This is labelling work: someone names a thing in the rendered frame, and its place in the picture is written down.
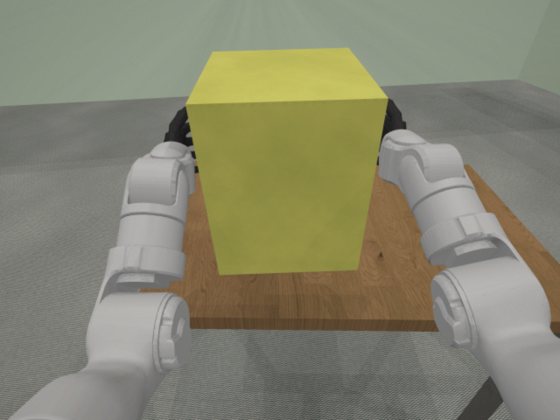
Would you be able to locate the right robot upper arm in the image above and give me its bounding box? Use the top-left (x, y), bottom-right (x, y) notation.
top-left (430, 256), bottom-right (560, 420)

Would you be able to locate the robot right forearm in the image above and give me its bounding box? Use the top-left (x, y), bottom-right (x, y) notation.
top-left (378, 129), bottom-right (551, 327)

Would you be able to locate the carton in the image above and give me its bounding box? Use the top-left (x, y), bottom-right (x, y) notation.
top-left (185, 48), bottom-right (389, 275)

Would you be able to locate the left robot upper arm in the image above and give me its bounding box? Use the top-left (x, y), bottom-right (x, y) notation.
top-left (8, 292), bottom-right (192, 420)

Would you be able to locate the left robot hand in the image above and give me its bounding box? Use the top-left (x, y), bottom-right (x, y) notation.
top-left (164, 107), bottom-right (199, 173)

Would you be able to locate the robot left forearm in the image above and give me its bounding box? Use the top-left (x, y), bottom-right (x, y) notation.
top-left (86, 142), bottom-right (195, 359)

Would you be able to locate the table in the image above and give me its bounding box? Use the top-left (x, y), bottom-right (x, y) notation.
top-left (139, 161), bottom-right (560, 420)

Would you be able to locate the right robot hand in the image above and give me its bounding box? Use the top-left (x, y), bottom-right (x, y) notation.
top-left (377, 99), bottom-right (406, 165)

